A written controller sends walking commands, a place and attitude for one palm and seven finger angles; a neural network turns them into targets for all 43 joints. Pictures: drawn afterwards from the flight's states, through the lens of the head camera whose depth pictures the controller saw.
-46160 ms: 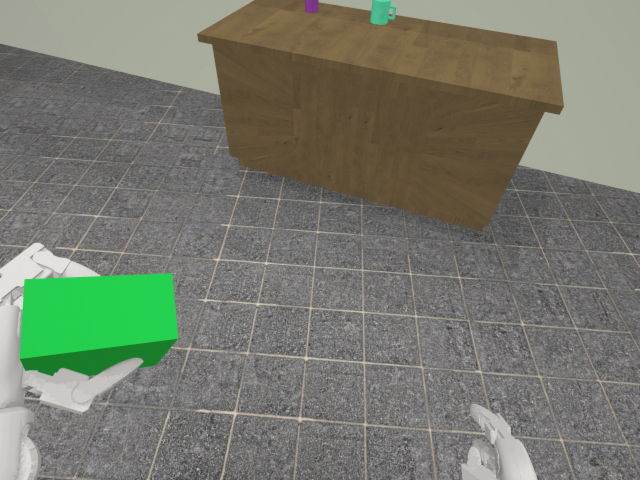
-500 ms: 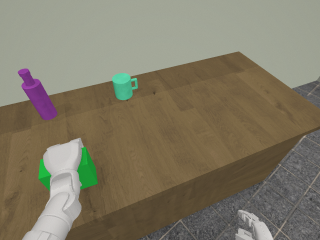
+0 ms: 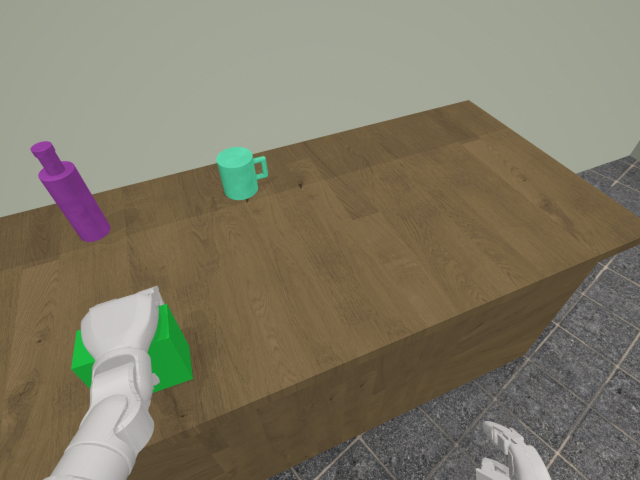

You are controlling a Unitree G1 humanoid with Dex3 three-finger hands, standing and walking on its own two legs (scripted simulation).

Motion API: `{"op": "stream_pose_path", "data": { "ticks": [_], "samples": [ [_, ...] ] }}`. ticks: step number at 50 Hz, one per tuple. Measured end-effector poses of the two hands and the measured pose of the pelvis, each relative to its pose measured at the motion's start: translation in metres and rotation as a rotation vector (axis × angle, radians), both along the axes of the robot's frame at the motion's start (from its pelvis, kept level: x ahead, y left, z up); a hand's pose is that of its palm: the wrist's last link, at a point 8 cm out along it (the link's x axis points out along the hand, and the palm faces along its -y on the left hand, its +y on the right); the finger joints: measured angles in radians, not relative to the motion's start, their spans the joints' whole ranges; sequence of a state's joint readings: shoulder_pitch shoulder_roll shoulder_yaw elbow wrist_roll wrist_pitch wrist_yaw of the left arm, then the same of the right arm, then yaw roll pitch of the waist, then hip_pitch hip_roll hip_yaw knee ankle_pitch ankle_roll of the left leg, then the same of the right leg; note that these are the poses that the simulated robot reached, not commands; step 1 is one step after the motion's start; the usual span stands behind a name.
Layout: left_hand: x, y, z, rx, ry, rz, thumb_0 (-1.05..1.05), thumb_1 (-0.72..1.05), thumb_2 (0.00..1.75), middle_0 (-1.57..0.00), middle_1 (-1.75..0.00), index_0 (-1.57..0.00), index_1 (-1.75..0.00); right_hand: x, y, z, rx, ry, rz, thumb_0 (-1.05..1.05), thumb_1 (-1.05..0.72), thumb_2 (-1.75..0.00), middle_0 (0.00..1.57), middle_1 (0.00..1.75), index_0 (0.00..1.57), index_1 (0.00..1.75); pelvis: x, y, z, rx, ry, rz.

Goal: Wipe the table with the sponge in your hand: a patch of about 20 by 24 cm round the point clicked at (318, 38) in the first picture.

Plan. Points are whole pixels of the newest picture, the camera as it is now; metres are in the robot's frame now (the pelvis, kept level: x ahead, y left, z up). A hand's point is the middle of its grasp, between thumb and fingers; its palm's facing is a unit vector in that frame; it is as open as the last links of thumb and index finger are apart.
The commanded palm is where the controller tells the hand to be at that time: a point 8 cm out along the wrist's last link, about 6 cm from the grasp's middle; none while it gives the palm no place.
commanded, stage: lift the sponge slowly off the table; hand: left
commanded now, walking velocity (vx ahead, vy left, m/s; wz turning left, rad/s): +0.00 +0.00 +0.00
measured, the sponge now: (142, 362) +0.28 +0.29 -0.04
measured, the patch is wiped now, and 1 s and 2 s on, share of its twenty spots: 0.90 0.90 0.90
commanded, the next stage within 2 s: bring the sponge back beside the body in 1.84 s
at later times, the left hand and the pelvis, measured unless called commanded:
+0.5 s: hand (141, 348) +0.27 +0.27 +0.02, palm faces -0.03 -0.10 -0.99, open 10.1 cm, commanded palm +0.24 +0.26 +0.08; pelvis -0.01 +0.00 +0.01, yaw +0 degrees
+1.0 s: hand (128, 335) +0.27 +0.27 +0.05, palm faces +0.01 -0.10 -0.99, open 10.1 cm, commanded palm +0.24 +0.26 +0.12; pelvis -0.01 -0.01 +0.01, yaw +0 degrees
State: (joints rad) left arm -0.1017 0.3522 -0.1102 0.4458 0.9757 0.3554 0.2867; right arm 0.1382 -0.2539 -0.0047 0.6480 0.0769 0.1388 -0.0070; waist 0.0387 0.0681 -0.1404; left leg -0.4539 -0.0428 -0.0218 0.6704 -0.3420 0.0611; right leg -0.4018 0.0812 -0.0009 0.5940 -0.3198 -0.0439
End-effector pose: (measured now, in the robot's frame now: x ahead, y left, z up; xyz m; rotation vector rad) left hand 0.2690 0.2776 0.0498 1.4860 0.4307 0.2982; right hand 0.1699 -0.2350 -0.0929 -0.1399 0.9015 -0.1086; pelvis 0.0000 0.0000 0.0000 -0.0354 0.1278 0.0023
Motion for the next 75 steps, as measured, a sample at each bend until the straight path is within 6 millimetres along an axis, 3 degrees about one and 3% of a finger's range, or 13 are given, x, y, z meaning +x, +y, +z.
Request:
{"op": "stream_pose_path", "data": {
  "ticks": [15, 27, 35, 45, 54, 64, 75],
  "samples": [
    [-0.023, -0.006, 0.004, -0.039, 0.000, -0.010, 0.00, -0.48, 1.04, -0.69, -1.34, -0.71, -1.36, 0.018, 0.004, 0.012, -0.006, -0.064, 0.029, 0.02, -0.90, -0.90, 0.20, 0.30, 0.20, 0.30, -0.003, -0.001, 0.004, 0.006, -0.050, 0.006],
    [-0.015, -0.013, 0.026, -0.022, -0.054, -0.028, -0.01, -0.48, 1.04, -0.70, -1.33, -0.72, -1.36, 0.027, 0.018, 0.015, 0.021, -0.093, 0.063, 0.02, -0.90, -0.90, 0.20, 0.30, 0.20, 0.30, -0.007, -0.005, 0.007, 0.014, -0.068, 0.004],
    [-0.020, -0.009, 0.034, -0.041, -0.021, 0.022, -0.01, -0.49, 1.04, -0.70, -1.33, -0.72, -1.35, 0.027, 0.011, 0.019, 0.017, -0.094, 0.063, 0.02, -0.90, -0.90, 0.20, 0.30, 0.20, 0.30, -0.006, -0.008, 0.010, 0.017, -0.085, 0.003],
    [-0.021, -0.017, 0.047, -0.038, -0.049, -0.049, -0.01, -0.49, 1.04, -0.71, -1.33, -0.73, -1.35, 0.031, 0.001, 0.025, -0.012, -0.117, 0.063, 0.02, -0.90, -0.90, 0.20, 0.30, 0.20, 0.30, -0.006, -0.012, 0.013, 0.020, -0.103, 0.001],
    [-0.024, -0.011, 0.063, -0.039, -0.069, 0.017, -0.01, -0.49, 1.04, -0.71, -1.33, -0.73, -1.35, 0.037, 0.004, 0.029, 0.012, -0.134, 0.069, 0.02, -0.90, -0.90, 0.20, 0.30, 0.20, 0.30, -0.006, -0.014, 0.015, 0.024, -0.116, -0.002],
    [-0.029, -0.024, 0.071, -0.049, -0.063, -0.036, -0.01, -0.49, 1.04, -0.71, -1.33, -0.73, -1.35, 0.048, 0.011, 0.036, 0.010, -0.170, 0.107, 0.02, -0.90, -0.90, 0.20, 0.30, 0.20, 0.30, -0.008, -0.015, 0.017, 0.026, -0.141, 0.005],
    [-0.025, -0.010, 0.094, -0.026, -0.101, 0.025, -0.01, -0.49, 1.04, -0.71, -1.33, -0.73, -1.35, 0.051, 0.014, 0.039, 0.025, -0.176, 0.115, 0.02, -0.90, -0.90, 0.20, 0.30, 0.20, 0.30, -0.009, -0.017, 0.019, 0.027, -0.148, 0.004]
  ]
}}
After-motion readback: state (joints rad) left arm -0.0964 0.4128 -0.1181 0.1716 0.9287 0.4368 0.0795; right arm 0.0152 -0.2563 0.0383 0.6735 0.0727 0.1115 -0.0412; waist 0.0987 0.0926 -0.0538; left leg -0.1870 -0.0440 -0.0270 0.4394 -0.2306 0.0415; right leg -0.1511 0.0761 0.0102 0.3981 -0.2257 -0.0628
